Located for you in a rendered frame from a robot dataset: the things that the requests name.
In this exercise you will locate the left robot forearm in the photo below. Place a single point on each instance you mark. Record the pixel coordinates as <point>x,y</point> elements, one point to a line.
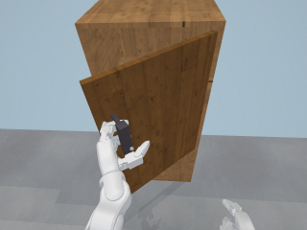
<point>115,199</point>

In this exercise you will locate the cupboard door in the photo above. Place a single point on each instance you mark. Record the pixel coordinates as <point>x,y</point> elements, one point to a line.
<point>162,96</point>

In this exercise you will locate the handle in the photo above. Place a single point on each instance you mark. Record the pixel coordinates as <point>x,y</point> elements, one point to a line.
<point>123,131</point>

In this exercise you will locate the right robot hand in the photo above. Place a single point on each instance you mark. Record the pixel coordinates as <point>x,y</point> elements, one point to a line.
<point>241,219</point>

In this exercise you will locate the left robot hand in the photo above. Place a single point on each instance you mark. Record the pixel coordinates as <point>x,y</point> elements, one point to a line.
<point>107,147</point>

